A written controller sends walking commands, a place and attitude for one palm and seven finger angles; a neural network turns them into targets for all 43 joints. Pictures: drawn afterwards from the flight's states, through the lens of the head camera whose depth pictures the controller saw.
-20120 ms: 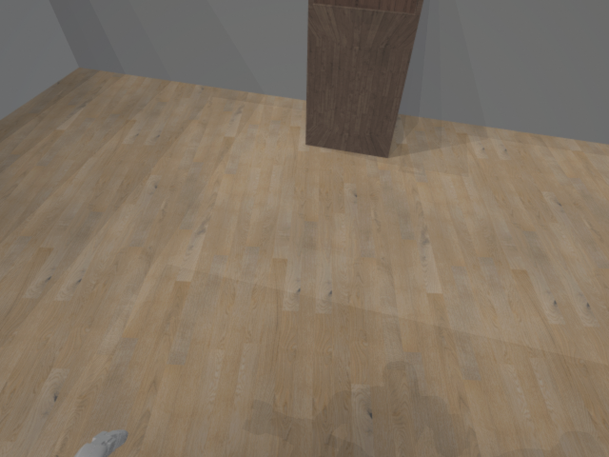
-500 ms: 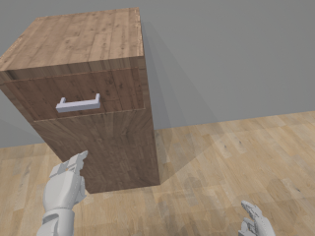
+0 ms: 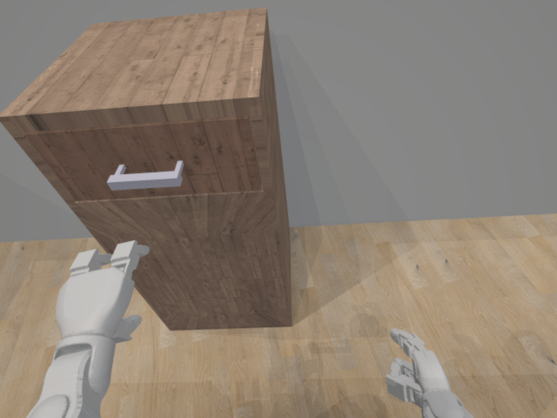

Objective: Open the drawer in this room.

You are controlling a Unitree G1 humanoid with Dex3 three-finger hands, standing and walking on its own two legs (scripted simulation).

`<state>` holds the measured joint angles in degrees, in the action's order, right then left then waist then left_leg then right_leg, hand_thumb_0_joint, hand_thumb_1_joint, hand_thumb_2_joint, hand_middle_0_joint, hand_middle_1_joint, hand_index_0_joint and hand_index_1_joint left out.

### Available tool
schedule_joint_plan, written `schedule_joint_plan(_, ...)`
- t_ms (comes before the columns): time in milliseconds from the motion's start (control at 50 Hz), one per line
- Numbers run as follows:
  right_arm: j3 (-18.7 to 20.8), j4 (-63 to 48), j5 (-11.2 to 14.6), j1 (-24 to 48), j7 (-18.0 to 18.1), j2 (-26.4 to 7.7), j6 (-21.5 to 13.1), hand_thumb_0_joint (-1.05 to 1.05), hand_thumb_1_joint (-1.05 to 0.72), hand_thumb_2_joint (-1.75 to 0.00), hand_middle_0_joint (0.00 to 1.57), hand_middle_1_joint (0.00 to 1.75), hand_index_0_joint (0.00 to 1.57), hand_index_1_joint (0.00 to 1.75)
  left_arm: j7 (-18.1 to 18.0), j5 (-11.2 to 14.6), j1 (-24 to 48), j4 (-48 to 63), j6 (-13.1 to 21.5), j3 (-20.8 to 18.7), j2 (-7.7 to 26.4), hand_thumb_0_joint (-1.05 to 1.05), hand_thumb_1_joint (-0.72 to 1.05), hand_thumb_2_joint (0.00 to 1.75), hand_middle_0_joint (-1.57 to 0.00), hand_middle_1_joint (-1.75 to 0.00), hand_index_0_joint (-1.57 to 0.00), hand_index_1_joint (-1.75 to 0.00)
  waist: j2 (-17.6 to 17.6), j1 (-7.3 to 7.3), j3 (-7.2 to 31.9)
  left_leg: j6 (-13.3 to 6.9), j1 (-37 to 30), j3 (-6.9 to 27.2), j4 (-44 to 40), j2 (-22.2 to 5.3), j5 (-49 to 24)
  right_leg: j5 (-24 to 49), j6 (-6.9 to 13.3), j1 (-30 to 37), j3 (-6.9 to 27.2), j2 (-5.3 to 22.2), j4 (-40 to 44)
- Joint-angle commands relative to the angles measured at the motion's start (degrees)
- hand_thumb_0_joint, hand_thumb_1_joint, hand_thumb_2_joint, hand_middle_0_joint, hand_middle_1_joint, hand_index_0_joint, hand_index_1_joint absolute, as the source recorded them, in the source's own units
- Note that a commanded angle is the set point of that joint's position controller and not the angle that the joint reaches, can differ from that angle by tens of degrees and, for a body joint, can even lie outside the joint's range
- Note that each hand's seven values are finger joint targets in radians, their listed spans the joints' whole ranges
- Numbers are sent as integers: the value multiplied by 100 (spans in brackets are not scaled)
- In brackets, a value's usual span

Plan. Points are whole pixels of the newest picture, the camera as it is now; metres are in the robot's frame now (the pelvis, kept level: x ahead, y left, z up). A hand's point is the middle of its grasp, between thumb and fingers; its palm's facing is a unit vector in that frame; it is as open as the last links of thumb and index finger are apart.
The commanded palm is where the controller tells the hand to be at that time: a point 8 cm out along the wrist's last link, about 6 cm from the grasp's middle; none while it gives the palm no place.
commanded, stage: raise the hand with hooked fingers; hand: left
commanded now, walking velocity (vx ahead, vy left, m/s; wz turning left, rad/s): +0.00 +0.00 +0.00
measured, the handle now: (147, 173) +0.51 +0.33 +0.06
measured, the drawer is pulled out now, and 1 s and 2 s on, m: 0.00 0.00 0.00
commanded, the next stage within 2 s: move the hooked fingers above the handle in 1.12 s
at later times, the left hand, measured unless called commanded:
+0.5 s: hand (100, 237) +0.30 +0.28 +0.13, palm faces +0.17 -0.10 -0.98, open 13.4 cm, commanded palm +0.26 +0.28 +0.19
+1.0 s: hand (82, 226) +0.30 +0.29 +0.16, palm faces +0.07 -0.08 -0.99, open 13.8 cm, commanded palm +0.27 +0.30 +0.23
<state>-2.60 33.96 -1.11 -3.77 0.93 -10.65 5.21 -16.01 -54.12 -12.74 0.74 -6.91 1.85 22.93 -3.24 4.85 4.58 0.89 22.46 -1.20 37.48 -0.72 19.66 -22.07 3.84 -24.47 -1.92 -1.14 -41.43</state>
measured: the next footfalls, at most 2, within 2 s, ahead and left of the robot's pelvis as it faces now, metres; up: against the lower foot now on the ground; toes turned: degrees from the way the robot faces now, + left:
none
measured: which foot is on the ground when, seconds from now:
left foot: down 0.00-1.00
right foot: down 0.00-1.00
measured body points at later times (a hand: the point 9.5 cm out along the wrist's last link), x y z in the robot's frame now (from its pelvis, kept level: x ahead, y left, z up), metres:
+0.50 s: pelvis +0.00 +0.05 +0.02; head +0.00 +0.01 +0.47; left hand +0.29 +0.28 +0.18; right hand +0.22 -0.17 -0.08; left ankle -0.01 +0.16 -0.72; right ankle -0.01 -0.07 -0.72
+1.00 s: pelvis -0.01 +0.07 +0.02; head -0.01 +0.03 +0.47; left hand +0.29 +0.30 +0.21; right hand +0.18 -0.15 -0.09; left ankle -0.01 +0.16 -0.72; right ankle -0.01 -0.07 -0.72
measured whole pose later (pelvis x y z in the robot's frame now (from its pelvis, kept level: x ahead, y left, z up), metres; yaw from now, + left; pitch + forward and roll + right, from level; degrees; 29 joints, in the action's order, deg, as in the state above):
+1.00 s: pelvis -0.01 +0.07 +0.02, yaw -1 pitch -1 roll +0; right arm -1.3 36.4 0.9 -8.3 0.1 -14.4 5.0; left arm 5.0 -50.6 8.7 4.1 -6.2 3.7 29.8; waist -4.7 5.5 -1.0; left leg -2.4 9.9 0.9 23.3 3.4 12.1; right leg -12.7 -0.7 -10.7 0.4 1.6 -24.5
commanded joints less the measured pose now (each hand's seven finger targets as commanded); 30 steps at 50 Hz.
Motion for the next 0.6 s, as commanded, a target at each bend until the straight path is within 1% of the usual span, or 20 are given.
schedule_joint_plan(0,267,-977,-17,761,94,-770,-243,0,-90,-90,20,30,20,30,370,147,-292,1358,35,-874,1287,0,-3,50,-27,-90,-27,-90,820,176,959,-274,113,31,-562,386,-1343,3528,-435,2063,1055,367,879)
schedule_joint_plan(40,318,-979,-50,720,73,-773,-313,0,-90,-90,20,30,20,30,333,139,-170,1879,287,-900,1220,0,-8,48,-27,-93,-27,-93,461,169,1002,-295,-62,90,-604,392,-1518,3477,-386,1967,968,334,936)
schedule_joint_plan(80,379,-986,-65,691,92,-763,-440,0,-90,-90,20,30,20,30,118,132,163,2278,514,-1006,1215,0,-13,46,-27,-96,-27,-96,435,141,1046,-310,-176,116,-583,413,-1450,3090,-367,1806,985,316,1032)
schedule_joint_plan(100,418,-908,-75,650,92,-751,-495,0,-90,-90,20,30,20,30,-3,82,152,2157,606,-1079,1216,0,-15,45,-27,-98,-27,-98,384,130,981,-306,-234,110,-576,427,-1450,2939,-346,1673,957,296,1066)
schedule_joint_plan(120,448,-867,-79,604,93,-749,-525,0,-90,-90,20,30,20,30,-112,53,203,2079,660,-1147,1228,0,-17,44,-28,-99,-28,-99,455,121,947,-310,-276,99,-580,436,-1443,2818,-333,1583,912,281,1095)
schedule_joint_plan(160,518,-775,-49,572,71,-777,-508,0,-90,-90,20,30,20,30,-301,-23,463,1907,604,-1292,1350,0,-22,42,-28,-102,-28,-102,572,93,987,-295,-277,73,-588,465,-1508,2843,-307,1591,902,268,1096)
schedule_joint_plan(200,572,-713,16,568,83,-804,-491,0,-90,-90,20,30,20,30,-380,-74,939,1695,407,-1183,1323,0,-27,40,-28,-105,-28,-105,536,52,1052,-301,-390,7,-618,469,-1539,2713,-285,1531,781,245,1096)
schedule_joint_plan(220,593,-682,53,598,86,-822,-470,0,-90,-90,20,30,20,30,-368,-71,1183,1661,292,-1092,1312,0,-29,39,-29,-107,-29,-107,330,28,1079,-296,-493,-9,-661,461,-1591,2644,-261,1497,727,225,1109)
schedule_joint_plan(260,605,-674,125,668,91,-855,-434,0,-90,-90,20,30,20,30,-251,-2,1677,1716,51,-887,1288,0,-34,37,-29,-110,-29,-110,203,-18,1210,-286,-727,3,-752,439,-1712,2413,-235,1539,562,195,1137)
schedule_joint_plan(320,591,-677,190,757,135,-881,-420,0,-90,-90,20,30,20,30,108,126,2057,1740,-243,-506,1189,0,-41,34,-29,-114,-29,-114,-2,-31,1141,-293,-1070,38,-944,384,-1936,2284,-234,1560,325,161,1220)
schedule_joint_plan(340,575,-673,201,788,151,-884,-399,0,-90,-90,20,30,20,30,251,140,2155,1718,-337,-420,1181,0,-43,33,-29,-115,-29,-115,34,-34,1139,-289,-1153,69,-996,363,-2039,2277,-230,1598,285,143,1237)
schedule_joint_plan(380,494,-699,234,795,162,-888,-366,0,-90,-90,20,30,20,30,562,189,2298,1456,-507,-285,1150,0,-48,31,-30,-118,-30,-118,315,-44,809,-282,-1128,137,-1168,302,-2012,2093,-236,1582,188,122,1344)
schedule_joint_plan(400,471,-692,235,818,176,-899,-322,0,-90,-90,20,30,20,30,701,163,2473,1433,-561,-335,1291,0,-50,30,-30,-120,-30,-120,322,-44,656,-270,-1150,150,-1261,278,-1999,2032,-226,1587,183,100,1417)
schedule_joint_plan(440,400,-707,223,837,179,-893,-262,0,-90,-90,20,30,20,30,907,67,2794,1398,-655,-420,1496,0,-50,30,-30,-120,-30,-120,326,1,654,-260,-1230,174,-1355,260,-2156,2082,-205,1703,147,84,1461)
schedule_joint_plan(460,373,-723,229,864,171,-916,-221,0,-90,-90,20,30,20,30,985,36,3007,1417,-667,-599,1708,0,-50,30,-30,-120,-30,-120,239,22,681,-226,-1250,189,-1423,227,-2185,1993,-176,1793,153,76,1493)
schedule_joint_plan(480,333,-712,223,856,148,-878,-201,0,-90,-90,20,30,20,30,1053,-30,3224,1421,-667,-560,1717,0,-50,30,-30,-120,-30,-120,76,48,734,-205,-1328,225,-1454,219,-2314,1991,-152,1810,128,80,1475)
schedule_joint_plan(500,326,-693,217,823,139,-854,-177,0,-90,-90,20,30,20,30,1115,-35,3372,1406,-657,-583,1741,0,-50,30,-30,-120,-30,-120,49,52,765,-191,-1420,256,-1475,208,-2481,2049,-137,1846,109,56,1492)
schedule_joint_plan(540,297,-698,218,784,115,-847,-164,0,-90,-90,20,30,20,30,1244,20,3589,1289,-646,-605,1766,0,-50,30,-30,-120,-30,-120,53,55,787,-172,-1486,277,-1527,196,-2571,2071,-136,1900,90,40,1555)
schedule_joint_plan(560,287,-691,227,795,99,-853,-146,0,-90,-90,20,30,20,30,1309,64,3690,1240,-642,-669,1839,0,-50,30,-30,-120,-30,-120,-71,57,775,-146,-1509,284,-1573,172,-2574,1983,-115,1923,94,30,1609)
schedule_joint_plan(580,267,-669,232,775,71,-844,-153,0,-90,-90,20,30,20,30,1386,81,3891,1225,-629,-550,1750,0,-50,30,-30,-120,-30,-120,-109,20,762,-131,-1552,303,-1576,168,-2613,1975,-115,1877,68,34,1615)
